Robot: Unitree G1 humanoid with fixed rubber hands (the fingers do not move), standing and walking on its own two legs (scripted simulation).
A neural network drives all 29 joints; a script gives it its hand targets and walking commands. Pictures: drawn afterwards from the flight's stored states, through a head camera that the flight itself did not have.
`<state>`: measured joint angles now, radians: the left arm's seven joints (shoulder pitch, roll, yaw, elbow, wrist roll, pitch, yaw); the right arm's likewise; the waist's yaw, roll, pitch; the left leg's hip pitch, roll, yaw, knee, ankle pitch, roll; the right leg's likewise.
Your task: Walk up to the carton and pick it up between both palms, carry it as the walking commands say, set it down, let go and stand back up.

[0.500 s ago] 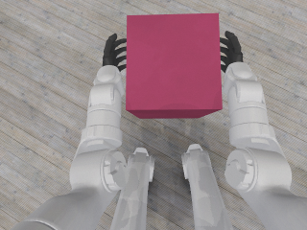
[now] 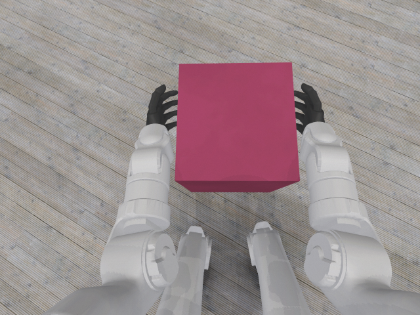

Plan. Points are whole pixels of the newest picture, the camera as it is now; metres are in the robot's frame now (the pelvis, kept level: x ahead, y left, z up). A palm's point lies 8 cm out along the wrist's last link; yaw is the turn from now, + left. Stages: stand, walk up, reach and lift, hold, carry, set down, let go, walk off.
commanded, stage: reach and lift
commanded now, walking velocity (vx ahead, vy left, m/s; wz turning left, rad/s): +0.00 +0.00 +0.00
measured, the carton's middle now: (232, 139) +0.44 -0.02 -0.12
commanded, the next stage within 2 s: none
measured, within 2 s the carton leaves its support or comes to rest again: neither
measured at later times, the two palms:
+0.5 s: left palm (144, 125) +0.42 +0.13 +0.02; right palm (325, 123) +0.41 -0.16 +0.02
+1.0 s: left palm (122, 122) +0.40 +0.13 +0.09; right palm (344, 119) +0.39 -0.16 +0.09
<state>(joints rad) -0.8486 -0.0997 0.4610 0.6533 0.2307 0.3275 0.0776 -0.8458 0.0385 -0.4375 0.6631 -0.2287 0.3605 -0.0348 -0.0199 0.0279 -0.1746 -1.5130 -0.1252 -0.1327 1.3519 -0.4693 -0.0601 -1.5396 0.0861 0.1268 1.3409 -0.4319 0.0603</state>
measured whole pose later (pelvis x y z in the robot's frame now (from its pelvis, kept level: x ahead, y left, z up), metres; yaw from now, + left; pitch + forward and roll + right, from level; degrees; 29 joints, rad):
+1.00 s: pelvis +0.04 +0.00 +0.12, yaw -1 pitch +19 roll +0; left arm -0.49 -0.19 0.41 0.50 0.29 0.33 0.03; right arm -0.49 0.15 -0.38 0.52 -0.27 0.36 -0.01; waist -0.01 0.02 -0.09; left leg -0.78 -0.08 -0.16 0.74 -0.30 -0.03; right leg -0.81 0.06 0.15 0.73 -0.27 0.04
